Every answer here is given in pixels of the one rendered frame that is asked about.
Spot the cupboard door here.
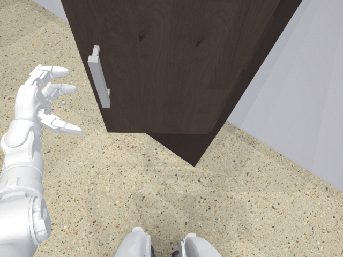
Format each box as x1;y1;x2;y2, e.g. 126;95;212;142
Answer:
61;0;280;134

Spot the left robot upper arm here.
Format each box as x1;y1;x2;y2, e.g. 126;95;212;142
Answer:
0;196;51;257

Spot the robot thigh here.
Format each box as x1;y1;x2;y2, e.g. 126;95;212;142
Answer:
114;231;151;257
178;237;222;257

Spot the robot right thigh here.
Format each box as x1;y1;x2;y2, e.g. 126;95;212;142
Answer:
178;237;222;257

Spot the robot left thigh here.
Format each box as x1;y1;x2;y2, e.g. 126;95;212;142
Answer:
114;231;151;257

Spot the robot left hand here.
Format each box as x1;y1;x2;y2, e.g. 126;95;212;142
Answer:
14;64;83;135

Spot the left robot forearm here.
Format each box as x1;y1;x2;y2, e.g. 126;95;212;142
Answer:
0;119;44;203

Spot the handle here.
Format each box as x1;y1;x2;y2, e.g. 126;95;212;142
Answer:
88;45;110;108

